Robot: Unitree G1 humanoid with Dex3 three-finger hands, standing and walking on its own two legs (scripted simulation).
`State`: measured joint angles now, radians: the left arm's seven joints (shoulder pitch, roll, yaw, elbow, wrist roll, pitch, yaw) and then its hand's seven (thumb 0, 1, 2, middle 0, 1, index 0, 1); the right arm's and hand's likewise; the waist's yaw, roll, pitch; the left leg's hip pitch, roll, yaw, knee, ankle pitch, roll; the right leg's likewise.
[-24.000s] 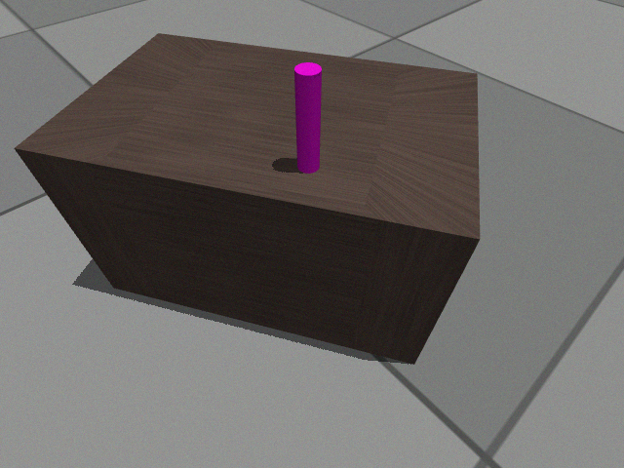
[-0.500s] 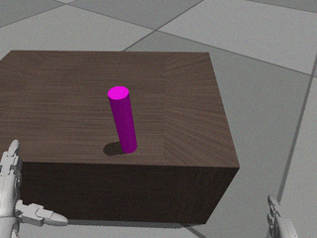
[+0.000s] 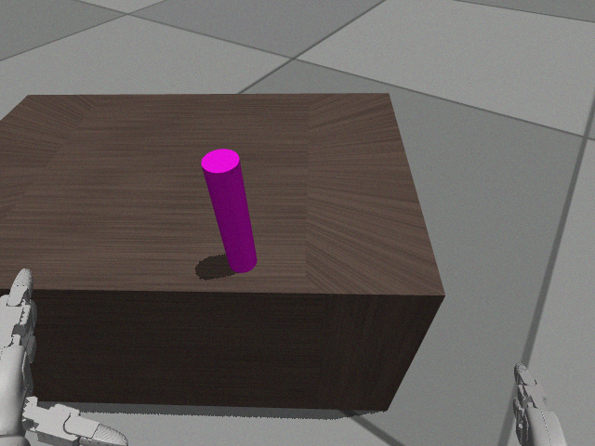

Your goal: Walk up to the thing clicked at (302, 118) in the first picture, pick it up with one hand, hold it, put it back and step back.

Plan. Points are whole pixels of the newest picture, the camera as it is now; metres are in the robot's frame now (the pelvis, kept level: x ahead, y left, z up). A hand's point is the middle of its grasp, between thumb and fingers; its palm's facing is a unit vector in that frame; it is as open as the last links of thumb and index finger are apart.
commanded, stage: home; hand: left
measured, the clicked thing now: (233, 218) +0.46 +0.13 +0.04
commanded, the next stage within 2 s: none
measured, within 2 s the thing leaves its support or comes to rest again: neither
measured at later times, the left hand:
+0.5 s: hand (161, 433) +0.17 +0.19 -0.05, palm faces +0.14 -0.97 -0.21, open 17.5 cm
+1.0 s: hand (177, 417) +0.19 +0.18 -0.07, palm faces +0.10 -0.97 -0.20, open 17.5 cm
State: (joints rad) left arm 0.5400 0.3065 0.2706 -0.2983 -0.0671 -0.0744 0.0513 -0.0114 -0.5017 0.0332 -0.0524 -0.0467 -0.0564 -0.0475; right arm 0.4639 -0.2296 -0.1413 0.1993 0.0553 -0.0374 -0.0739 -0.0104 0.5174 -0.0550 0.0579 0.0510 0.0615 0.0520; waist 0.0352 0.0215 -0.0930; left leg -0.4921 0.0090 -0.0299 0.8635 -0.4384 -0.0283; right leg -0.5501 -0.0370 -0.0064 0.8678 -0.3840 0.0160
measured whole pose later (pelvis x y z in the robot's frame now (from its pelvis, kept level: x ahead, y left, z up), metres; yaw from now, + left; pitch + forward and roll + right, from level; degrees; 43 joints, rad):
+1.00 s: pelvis +0.02 +0.01 -0.01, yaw -1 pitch +9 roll +0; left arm 0.44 0.19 0.00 0.10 -0.03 0.06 0.07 -0.01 -0.56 0.04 -0.05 -0.05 -0.05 -0.05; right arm 0.45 -0.20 0.00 0.09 0.04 0.03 -0.08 0.01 -0.90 -0.89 0.20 0.30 0.21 0.30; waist 0.01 -0.02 -0.10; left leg -0.60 0.01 -0.02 0.95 -0.50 -0.02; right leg -0.66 -0.04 0.01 0.94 -0.43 0.03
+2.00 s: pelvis +0.01 +0.01 -0.02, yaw -1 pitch +9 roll +0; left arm 0.47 0.20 0.00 0.04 -0.03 0.10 0.08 -0.01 -0.59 0.03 -0.05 -0.05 -0.05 -0.05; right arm 0.47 -0.20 0.01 0.07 0.04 0.04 -0.10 0.01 -0.90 -0.90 0.20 0.30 0.21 0.30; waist 0.00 -0.01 -0.12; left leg -0.64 0.01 -0.02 0.98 -0.51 -0.02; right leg -0.70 -0.03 0.00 0.97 -0.44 0.02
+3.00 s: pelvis +0.01 +0.01 +0.01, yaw +0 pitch +0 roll +0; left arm 0.26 0.35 0.03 0.76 0.05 0.00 0.01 -0.01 -0.54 0.05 -0.05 -0.05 -0.06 -0.06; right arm 0.23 -0.34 -0.05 0.84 -0.05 -0.01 0.00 0.01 -0.90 -0.90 0.20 0.30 0.21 0.30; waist 0.01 -0.01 0.03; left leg -0.38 0.01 -0.03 0.83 -0.45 -0.01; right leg -0.44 -0.04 -0.01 0.83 -0.39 0.01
